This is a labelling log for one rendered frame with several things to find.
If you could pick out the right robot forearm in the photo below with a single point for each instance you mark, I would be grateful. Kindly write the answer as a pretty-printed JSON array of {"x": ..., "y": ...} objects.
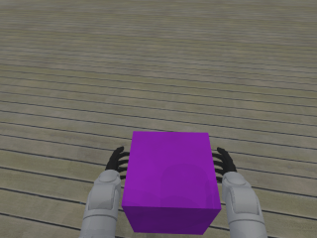
[{"x": 244, "y": 212}]

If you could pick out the right robot hand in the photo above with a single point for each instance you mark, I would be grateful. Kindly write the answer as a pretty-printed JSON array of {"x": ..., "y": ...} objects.
[{"x": 227, "y": 163}]

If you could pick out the left robot hand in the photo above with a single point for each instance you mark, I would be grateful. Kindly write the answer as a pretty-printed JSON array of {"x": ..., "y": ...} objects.
[{"x": 114, "y": 162}]

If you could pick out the carton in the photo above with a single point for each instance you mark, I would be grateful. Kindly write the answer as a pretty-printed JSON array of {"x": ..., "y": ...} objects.
[{"x": 171, "y": 185}]

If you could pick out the left robot forearm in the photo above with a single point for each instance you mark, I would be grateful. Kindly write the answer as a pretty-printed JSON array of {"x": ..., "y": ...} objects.
[{"x": 102, "y": 205}]

